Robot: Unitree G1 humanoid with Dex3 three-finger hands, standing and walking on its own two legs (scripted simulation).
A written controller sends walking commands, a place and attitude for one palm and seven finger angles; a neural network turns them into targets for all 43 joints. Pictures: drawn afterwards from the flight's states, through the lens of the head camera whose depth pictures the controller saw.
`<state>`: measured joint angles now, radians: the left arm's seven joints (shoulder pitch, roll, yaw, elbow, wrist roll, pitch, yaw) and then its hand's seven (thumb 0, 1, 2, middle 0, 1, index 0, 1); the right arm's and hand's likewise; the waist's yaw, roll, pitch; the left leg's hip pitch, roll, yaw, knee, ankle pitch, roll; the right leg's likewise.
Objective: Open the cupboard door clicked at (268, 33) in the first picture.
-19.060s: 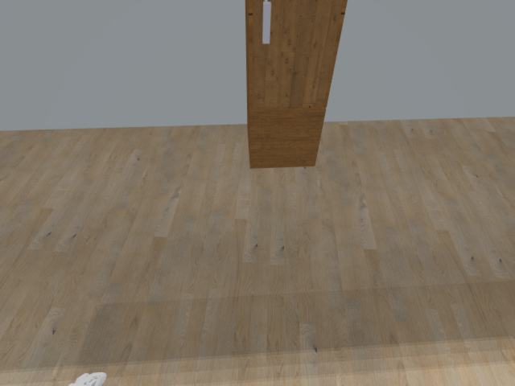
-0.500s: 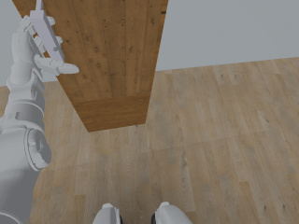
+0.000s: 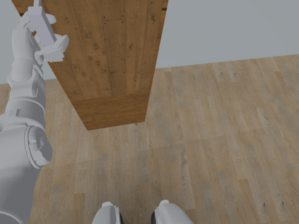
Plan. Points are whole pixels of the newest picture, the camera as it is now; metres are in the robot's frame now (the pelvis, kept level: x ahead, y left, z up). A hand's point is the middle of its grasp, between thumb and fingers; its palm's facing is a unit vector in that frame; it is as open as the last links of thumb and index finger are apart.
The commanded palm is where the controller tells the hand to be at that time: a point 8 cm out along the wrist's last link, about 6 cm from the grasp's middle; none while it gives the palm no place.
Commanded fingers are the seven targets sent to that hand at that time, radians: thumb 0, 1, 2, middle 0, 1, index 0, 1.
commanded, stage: close the thumb around the handle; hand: left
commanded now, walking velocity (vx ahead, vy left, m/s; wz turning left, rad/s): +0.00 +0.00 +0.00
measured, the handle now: (48, 30) +0.60 +0.19 +0.11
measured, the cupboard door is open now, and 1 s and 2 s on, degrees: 0 31 48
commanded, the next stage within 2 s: pull the door open along its arc in 0.20 s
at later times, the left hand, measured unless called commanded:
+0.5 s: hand (59, 48) +0.54 +0.16 +0.10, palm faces +0.09 -1.00 -0.01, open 6.1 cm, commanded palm +0.50 +0.21 +0.10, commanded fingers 0.00 0.90 0.90 -0.40 -1.35 -0.40 -1.35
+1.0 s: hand (95, 92) +0.40 +0.08 +0.11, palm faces +0.34 -0.93 +0.11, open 6.7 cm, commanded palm +0.34 +0.12 +0.10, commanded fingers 0.00 0.90 0.90 -0.40 -1.35 -0.40 -1.35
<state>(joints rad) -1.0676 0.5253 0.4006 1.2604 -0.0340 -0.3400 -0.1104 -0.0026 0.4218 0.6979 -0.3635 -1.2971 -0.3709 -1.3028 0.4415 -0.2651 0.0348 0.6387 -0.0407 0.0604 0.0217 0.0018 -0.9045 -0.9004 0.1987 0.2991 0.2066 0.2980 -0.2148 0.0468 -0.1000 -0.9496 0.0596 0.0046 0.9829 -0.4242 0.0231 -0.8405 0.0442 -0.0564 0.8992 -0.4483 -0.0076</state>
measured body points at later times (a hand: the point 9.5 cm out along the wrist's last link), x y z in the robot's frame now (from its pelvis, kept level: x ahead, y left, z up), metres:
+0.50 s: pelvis +0.00 +0.00 +0.00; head +0.13 +0.01 +0.44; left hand +0.53 +0.22 +0.11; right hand -0.03 -0.26 -0.11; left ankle +0.01 +0.10 -0.68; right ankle -0.02 -0.12 -0.68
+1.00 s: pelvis +0.02 -0.01 +0.02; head +0.06 -0.02 +0.47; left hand +0.38 +0.13 +0.10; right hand +0.14 -0.25 -0.09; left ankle +0.01 +0.10 -0.68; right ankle -0.02 -0.12 -0.68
